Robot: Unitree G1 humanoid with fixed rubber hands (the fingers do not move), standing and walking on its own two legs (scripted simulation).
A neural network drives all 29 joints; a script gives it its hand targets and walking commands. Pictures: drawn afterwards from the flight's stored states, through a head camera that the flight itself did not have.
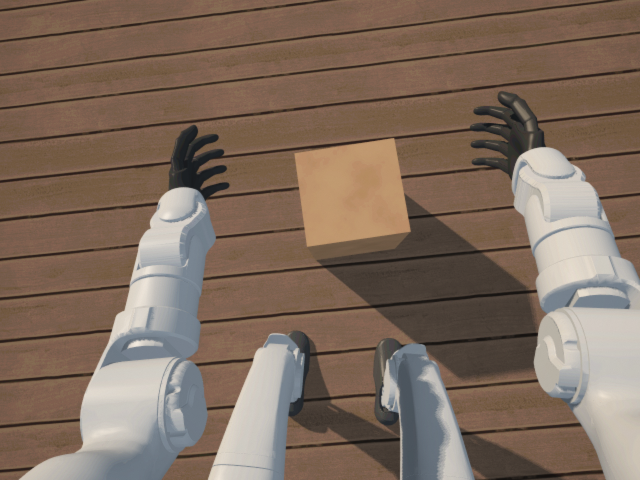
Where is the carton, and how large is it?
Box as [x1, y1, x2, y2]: [294, 138, 410, 259]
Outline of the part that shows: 393,138 294,153 307,247 315,259 394,248 410,231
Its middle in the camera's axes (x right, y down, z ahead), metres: +0.07 -0.09 +0.92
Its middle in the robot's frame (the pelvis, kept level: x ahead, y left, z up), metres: +0.53 +0.02 -0.54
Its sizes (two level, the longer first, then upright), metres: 0.210 0.200 0.250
